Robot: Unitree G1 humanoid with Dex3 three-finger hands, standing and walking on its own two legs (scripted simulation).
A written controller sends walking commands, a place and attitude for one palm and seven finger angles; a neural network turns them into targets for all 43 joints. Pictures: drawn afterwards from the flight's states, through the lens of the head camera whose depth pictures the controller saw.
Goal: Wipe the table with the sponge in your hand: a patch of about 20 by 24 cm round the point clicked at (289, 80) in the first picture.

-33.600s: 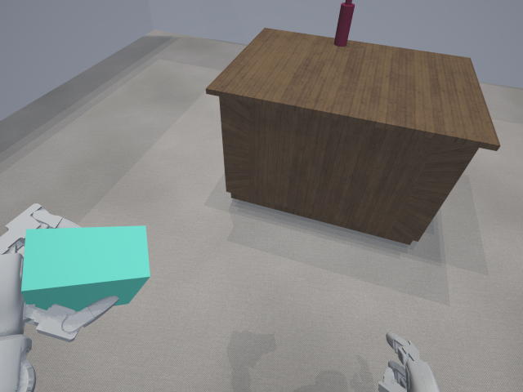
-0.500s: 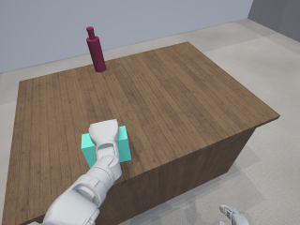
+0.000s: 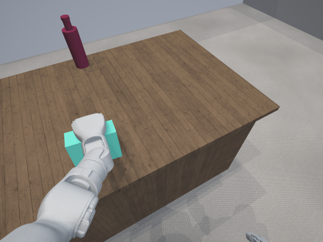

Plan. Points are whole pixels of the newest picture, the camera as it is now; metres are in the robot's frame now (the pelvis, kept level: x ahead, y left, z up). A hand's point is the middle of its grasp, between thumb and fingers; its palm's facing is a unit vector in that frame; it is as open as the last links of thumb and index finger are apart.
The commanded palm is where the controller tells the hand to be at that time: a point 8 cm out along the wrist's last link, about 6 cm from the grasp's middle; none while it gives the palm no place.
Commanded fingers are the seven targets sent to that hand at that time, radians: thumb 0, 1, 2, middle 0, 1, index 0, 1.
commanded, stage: wipe forward along the third lane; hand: left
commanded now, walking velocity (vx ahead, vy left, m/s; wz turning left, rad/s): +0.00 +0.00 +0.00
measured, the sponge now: (96, 149) +0.39 +0.20 -0.04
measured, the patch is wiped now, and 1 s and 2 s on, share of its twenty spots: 0.80 1.00 1.00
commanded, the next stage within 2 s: wipe back along the third lane in 1.04 s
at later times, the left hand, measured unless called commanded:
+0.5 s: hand (87, 127) +0.45 +0.23 +0.00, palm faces -0.12 -0.01 -0.99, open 10.1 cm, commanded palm +0.44 +0.23 +0.03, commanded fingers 0.00 0.10 1.30 -1.20 -1.60 -1.20 -1.60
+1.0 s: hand (81, 112) +0.51 +0.26 +0.00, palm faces -0.13 -0.02 -0.99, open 10.1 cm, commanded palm +0.50 +0.24 +0.03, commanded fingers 0.00 0.10 1.30 -1.20 -1.60 -1.20 -1.60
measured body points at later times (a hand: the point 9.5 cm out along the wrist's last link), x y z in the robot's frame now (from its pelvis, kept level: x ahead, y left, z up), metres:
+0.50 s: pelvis -0.01 +0.01 -0.01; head +0.06 +0.02 +0.43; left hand +0.45 +0.23 +0.05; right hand +0.04 -0.25 -0.14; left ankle +0.04 +0.12 -0.71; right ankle +0.01 -0.06 -0.71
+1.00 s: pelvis +0.00 +0.05 -0.03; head +0.11 +0.07 +0.41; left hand +0.51 +0.26 +0.05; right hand +0.02 -0.22 -0.14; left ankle +0.04 +0.12 -0.71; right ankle +0.01 -0.06 -0.71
